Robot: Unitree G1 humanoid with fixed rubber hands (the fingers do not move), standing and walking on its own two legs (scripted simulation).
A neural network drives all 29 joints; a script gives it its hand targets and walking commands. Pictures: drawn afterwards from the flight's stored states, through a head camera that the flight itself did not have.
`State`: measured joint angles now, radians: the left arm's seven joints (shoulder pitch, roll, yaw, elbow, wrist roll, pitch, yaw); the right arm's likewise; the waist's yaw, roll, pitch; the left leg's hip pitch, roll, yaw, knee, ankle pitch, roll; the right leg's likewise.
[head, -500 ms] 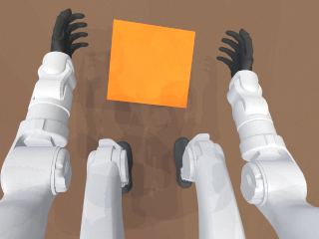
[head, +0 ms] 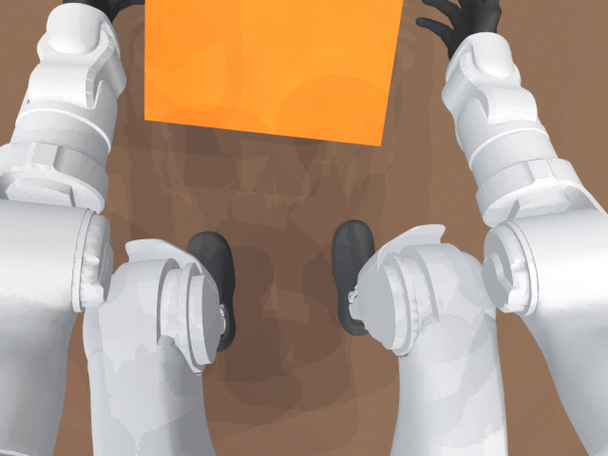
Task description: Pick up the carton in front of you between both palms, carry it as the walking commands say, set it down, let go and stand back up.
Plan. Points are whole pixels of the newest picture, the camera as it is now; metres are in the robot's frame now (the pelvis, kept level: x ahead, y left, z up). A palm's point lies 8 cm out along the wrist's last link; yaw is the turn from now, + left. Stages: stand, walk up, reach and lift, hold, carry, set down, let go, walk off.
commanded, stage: reach and lift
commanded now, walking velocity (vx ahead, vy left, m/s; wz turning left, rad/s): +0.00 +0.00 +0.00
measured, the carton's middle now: (271, 44) +0.51 +0.03 -0.24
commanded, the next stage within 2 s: none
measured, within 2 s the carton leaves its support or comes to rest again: leaves its support in 0.76 s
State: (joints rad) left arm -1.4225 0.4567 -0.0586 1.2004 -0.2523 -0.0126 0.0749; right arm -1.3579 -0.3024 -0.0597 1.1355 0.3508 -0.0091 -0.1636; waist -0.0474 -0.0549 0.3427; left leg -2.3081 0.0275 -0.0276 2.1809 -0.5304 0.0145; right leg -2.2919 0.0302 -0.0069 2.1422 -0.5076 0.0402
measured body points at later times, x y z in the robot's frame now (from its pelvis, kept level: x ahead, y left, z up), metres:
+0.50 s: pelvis +0.00 +0.00 +0.01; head +0.36 +0.03 +0.27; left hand +0.54 +0.17 -0.18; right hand +0.53 -0.14 -0.17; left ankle +0.12 +0.12 -0.34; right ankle +0.13 -0.12 -0.34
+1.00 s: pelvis +0.00 -0.01 +0.02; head +0.29 +0.04 +0.36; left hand +0.52 +0.18 -0.08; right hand +0.52 -0.12 -0.07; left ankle +0.12 +0.12 -0.34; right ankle +0.13 -0.13 -0.34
